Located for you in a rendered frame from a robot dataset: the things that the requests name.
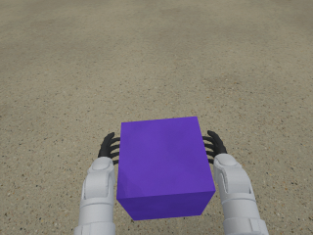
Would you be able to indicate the carton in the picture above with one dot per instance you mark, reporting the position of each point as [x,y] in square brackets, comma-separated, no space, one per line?
[163,169]

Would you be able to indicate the robot left forearm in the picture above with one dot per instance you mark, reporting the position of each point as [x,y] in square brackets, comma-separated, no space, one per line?
[97,200]

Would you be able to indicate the robot right forearm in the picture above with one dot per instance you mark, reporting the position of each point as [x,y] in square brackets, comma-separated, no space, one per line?
[241,215]

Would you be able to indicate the left robot hand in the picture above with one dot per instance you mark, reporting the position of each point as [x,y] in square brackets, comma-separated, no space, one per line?
[106,148]

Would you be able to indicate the right robot hand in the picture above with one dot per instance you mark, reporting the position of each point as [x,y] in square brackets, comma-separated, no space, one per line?
[217,145]

